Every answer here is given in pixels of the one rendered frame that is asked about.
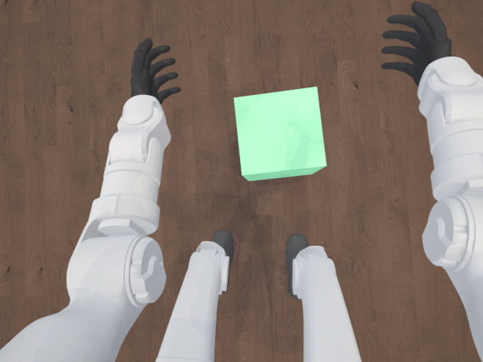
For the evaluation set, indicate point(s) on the robot right upper arm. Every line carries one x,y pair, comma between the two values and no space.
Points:
453,239

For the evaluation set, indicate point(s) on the robot left upper arm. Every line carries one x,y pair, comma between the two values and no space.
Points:
110,281

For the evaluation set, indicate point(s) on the robot left forearm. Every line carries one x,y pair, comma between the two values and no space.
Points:
128,200

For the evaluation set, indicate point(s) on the robot left thigh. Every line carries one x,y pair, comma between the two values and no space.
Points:
190,336

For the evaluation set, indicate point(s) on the robot left hand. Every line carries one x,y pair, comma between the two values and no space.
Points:
143,73

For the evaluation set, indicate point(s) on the robot right forearm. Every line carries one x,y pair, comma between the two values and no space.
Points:
451,99

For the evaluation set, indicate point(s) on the right robot shin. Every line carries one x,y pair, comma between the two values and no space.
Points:
315,250

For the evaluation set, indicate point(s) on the carton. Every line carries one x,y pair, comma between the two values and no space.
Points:
280,134

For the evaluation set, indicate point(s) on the robot right hand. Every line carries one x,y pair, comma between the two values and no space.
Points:
431,42

